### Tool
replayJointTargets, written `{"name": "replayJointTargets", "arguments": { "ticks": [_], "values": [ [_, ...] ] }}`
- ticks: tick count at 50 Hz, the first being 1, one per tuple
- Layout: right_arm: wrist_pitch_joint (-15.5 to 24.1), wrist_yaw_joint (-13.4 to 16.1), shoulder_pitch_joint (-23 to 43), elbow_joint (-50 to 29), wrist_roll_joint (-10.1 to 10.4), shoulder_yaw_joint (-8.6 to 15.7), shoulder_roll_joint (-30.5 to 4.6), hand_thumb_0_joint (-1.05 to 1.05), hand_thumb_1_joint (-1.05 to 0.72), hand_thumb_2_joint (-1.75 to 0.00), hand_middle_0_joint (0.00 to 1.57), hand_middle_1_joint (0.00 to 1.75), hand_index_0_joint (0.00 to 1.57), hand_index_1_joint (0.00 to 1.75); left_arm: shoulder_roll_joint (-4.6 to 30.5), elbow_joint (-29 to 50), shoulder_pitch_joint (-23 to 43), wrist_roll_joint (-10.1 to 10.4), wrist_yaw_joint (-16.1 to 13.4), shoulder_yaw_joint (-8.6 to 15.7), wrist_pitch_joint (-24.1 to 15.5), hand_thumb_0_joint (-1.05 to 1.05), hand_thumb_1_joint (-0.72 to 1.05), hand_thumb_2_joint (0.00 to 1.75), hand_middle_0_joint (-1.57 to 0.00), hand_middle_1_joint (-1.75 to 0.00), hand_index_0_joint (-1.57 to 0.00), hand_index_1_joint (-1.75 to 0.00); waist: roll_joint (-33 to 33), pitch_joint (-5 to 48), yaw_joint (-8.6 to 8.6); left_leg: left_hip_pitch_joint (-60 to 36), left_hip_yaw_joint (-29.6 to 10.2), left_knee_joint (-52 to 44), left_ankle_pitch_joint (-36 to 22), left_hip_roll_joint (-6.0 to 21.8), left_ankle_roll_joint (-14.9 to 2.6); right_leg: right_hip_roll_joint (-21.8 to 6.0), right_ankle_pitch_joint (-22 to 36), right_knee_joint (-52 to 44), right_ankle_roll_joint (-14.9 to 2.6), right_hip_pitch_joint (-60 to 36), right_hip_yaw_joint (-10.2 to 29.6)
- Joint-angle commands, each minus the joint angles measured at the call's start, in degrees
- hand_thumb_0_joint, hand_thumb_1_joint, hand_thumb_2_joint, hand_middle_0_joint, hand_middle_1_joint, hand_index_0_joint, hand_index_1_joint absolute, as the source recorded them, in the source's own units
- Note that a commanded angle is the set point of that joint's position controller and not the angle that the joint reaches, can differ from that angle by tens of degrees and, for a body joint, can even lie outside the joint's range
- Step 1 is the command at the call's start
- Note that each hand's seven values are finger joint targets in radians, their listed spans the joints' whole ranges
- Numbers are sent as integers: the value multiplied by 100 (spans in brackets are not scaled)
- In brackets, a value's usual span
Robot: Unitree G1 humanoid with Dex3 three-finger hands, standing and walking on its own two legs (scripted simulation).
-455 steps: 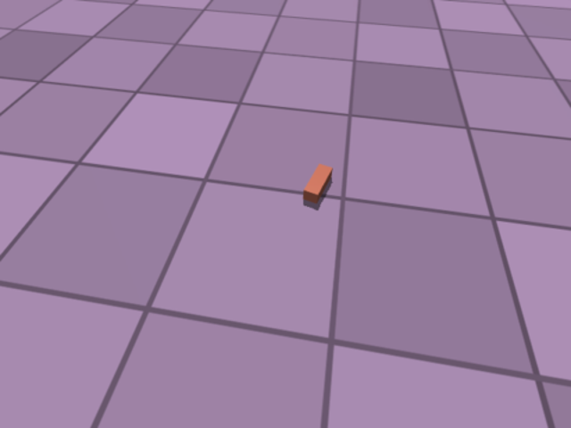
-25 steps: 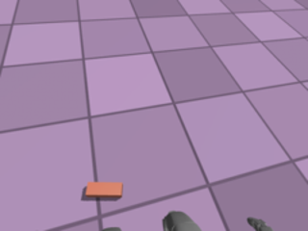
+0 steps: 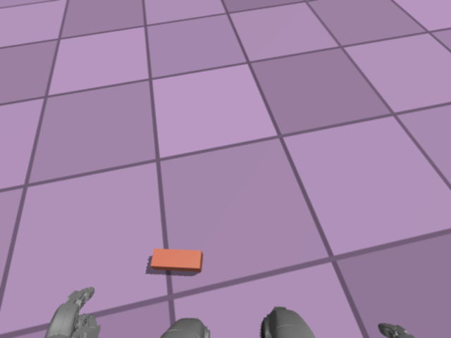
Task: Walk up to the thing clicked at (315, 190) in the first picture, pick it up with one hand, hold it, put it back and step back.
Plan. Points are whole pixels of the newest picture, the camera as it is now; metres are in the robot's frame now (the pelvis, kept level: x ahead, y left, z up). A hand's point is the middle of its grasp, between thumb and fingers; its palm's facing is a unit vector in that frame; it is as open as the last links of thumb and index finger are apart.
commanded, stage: walk up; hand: left
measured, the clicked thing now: (177, 260) +0.42 +0.24 -0.72
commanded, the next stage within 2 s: none
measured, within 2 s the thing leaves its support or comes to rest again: neither
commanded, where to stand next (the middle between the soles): +0.02 +0.02 m, yaw -3 degrees
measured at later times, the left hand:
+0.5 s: hand out of the picture -0.03 +0.27 -0.11, palm faces +0.01 -0.92 -0.40, open 7.4 cm
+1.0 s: hand out of the picture +0.04 +0.28 -0.16, palm faces -0.09 -0.93 -0.36, open 7.4 cm
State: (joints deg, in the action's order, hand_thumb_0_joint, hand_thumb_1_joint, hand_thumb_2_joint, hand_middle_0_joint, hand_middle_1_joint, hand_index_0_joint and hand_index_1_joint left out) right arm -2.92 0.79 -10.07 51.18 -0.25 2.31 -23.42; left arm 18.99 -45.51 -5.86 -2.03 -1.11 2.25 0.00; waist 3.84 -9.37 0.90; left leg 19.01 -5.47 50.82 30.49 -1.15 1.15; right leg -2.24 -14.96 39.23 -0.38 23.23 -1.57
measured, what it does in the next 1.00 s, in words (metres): steps on the spot: left foot, then right foot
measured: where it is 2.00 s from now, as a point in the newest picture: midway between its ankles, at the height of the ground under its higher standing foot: outside the picture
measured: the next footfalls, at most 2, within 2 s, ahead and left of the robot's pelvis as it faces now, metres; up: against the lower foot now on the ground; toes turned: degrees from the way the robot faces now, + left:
left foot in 0.04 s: +0.02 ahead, +0.14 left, +0.00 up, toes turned -3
right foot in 0.32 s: -0.02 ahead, -0.12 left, +0.00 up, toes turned -3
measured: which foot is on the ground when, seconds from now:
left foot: up 0.00-0.02, down 0.04-0.34, up 0.36-0.66, down 0.68-1.00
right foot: down 0.00-0.08, up 0.10-0.30, down 0.32-0.70, up 0.72-1.00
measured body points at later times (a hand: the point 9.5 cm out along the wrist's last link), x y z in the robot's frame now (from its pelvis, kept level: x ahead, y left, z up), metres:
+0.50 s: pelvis -0.01 -0.01 +0.02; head -0.01 -0.02 +0.47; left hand -0.03 +0.32 -0.09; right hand +0.08 -0.33 -0.10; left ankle +0.03 +0.12 -0.66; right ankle -0.06 -0.12 -0.72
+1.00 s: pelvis -0.05 +0.01 -0.01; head -0.01 +0.02 +0.43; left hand +0.04 +0.33 -0.13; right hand +0.08 -0.30 -0.11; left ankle +0.13 +0.12 -0.72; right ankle -0.12 -0.11 -0.71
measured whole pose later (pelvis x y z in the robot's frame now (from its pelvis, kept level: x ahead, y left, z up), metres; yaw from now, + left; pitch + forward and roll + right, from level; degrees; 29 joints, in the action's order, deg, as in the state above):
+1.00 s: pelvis -0.05 +0.01 -0.01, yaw -6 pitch -2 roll +0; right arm -1.6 0.1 -4.8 45.4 -2.4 2.4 -20.8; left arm 23.0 -48.7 -14.0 -0.4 1.5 3.8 2.7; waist -1.2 -7.5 1.2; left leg 29.8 3.7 35.9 4.1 3.4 -1.5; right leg 1.0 -35.2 48.5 -1.1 14.3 2.7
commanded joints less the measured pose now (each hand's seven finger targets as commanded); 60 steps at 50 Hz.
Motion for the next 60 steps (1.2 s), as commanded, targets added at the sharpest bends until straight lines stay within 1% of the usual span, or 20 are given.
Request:
{"name": "replayJointTargets", "arguments": {
  "ticks": [1,3,5,9,13,16,18,19,24,30,33,35,37,43,48,51,52,54,57,60],
  "values": [
    [269,-6,-565,-158,-152,341,-956,0,-90,-90,20,30,20,30,1786,163,-107,129,-31,494,92,0,90,90,-20,-30,-20,-30,-1691,1125,-142,-1014,532,-2499,-1423,-42,-199,-1039,1058,-456,-850,-442,1243],
    [301,1,-305,-278,-281,480,-1531,0,-90,-90,20,30,20,30,1264,167,-212,212,-48,353,105,0,90,90,-20,-30,-20,-30,180,856,-27,-1089,-1672,-2902,-2123,1274,-694,-115,106,898,-178,710,573],
    [312,-53,350,-455,-155,500,-1918,0,-90,-90,20,30,20,30,1625,54,241,163,-140,489,93,0,90,90,-20,-30,-20,-30,885,357,-228,986,-2809,-3418,-1978,2419,-1989,270,-2183,2294,-42,-236,773],
    [436,-3,573,-511,-182,270,-1102,0,-90,-90,20,30,20,30,1378,-348,-482,238,61,423,36,0,90,90,-20,-30,-20,-30,528,483,124,137,-800,-2888,-1526,1135,-1106,285,-1146,1581,-145,-88,672],
    [396,-156,-242,-416,-277,535,-1662,0,-90,-90,20,30,20,30,1469,-290,-498,75,214,421,-176,0,90,90,-20,-30,-20,-30,1055,972,-326,-1264,-1306,-3067,321,1247,-1373,354,-1915,197,-2,84,-85],
    [303,-249,32,-651,-252,521,-1443,0,-90,-90,20,30,20,30,1520,-656,-1690,-6,171,493,-379,0,90,90,-20,-30,-20,-30,221,1086,344,-409,-551,-1607,40,899,-1205,315,-1046,-2178,-260,-1850,-19],
    [330,-213,159,-931,-95,222,-621,0,-90,-90,20,30,20,30,2315,-607,-2005,-86,84,688,-497,0,90,90,-20,-30,-20,-30,-1545,390,498,2823,263,903,216,-419,-385,-1542,-1125,-2798,-633,-3388,3509],
    [385,-146,504,-1006,-90,312,-976,0,-90,-90,20,30,20,30,2388,-425,-1683,-79,80,664,-488,0,90,90,-20,-30,-20,-30,-817,21,520,2802,-383,790,5,-40,-356,-2187,-1328,-2879,-1186,-2500,4073],
    [527,-300,-69,-763,-24,377,-990,0,-90,-90,20,30,20,30,1796,-294,-1605,109,111,485,-623,0,90,90,-20,-30,-20,-30,-953,-52,90,1837,-144,174,-1083,100,-247,-1087,1581,-2398,-906,-2336,1378],
    [406,-151,-80,-552,72,286,-707,0,-90,-90,20,30,20,30,1523,49,-909,180,-4,269,-270,0,90,90,-20,-30,-20,-30,-1346,405,-53,-370,716,-1295,-2482,15,-156,-696,3537,-1170,-696,-899,226],
    [349,-7,-640,-430,-12,429,-1060,0,-90,-90,20,30,20,30,1384,207,-877,288,-40,221,32,0,90,90,-20,-30,-20,-30,-788,816,-388,-1338,701,-2006,-3760,-47,-416,-202,2108,334,-341,-430,309],
    [354,81,-744,-582,-45,499,-1493,0,-90,-90,20,30,20,30,1149,177,-1573,438,-73,221,128,0,90,90,-20,-30,-20,-30,520,1618,-230,-1671,-1337,-2473,-6437,1749,-1269,662,-1163,2257,-33,-278,313],
    [315,122,-289,-743,57,576,-1685,0,-90,-90,20,30,20,30,1345,-38,-1932,354,-166,258,327,0,90,90,-20,-30,-20,-30,533,1849,-71,-1144,-2282,-2671,-5760,2501,-1934,590,-2428,3622,-99,-320,988],
    [298,189,325,-945,-63,515,-1322,0,-90,-90,20,30,20,30,1493,-185,-1926,220,36,470,464,0,90,90,-20,-30,-20,-30,282,1599,104,-325,-1089,-3077,-887,1597,-1190,479,-1335,3074,-75,-185,965],
    [176,7,414,-976,-278,571,-1506,0,-90,-90,20,30,20,30,1465,-434,-2267,135,191,578,291,0,90,90,-20,-30,-20,-30,1233,1569,125,221,-803,-3431,684,1592,-1046,420,-2415,406,-75,-1274,18],
    [35,26,274,-921,-285,501,-1147,0,-90,-90,20,30,20,30,1495,-771,-2809,-28,209,711,243,0,90,90,-20,-30,-20,-30,238,842,364,1551,100,-2324,823,667,-119,470,-1790,-1870,-352,-2220,246],
    [5,31,454,-1104,-100,324,-544,0,-90,-90,20,30,20,30,1936,-363,-2054,-56,168,720,311,0,90,90,-20,-30,-20,-30,-1799,-78,285,2279,627,21,567,-361,6,-1252,-2125,-2429,-929,-523,2827],
    [26,149,709,-1063,-49,593,-1299,0,-90,-90,20,30,20,30,2419,401,-392,-134,56,682,205,0,90,90,-20,-30,-20,-30,-1499,-874,65,760,-636,1944,40,-82,-44,-2499,-1327,-3060,-1809,2354,3754],
    [126,62,-559,-637,91,373,-662,0,-90,-90,20,30,20,30,1467,280,-70,-64,-4,477,42,0,90,90,-20,-30,-20,-30,-1084,172,-599,1227,-261,2180,-748,-756,-194,-653,3255,-1385,-814,-302,700],
    [198,85,-411,-765,117,304,-832,0,-90,-90,20,30,20,30,1445,322,-881,-111,40,505,-21,0,90,90,-20,-30,-20,-30,-1300,922,15,1295,66,931,-634,-457,-85,-679,2593,-1082,-844,-1897,850]
  ]
}}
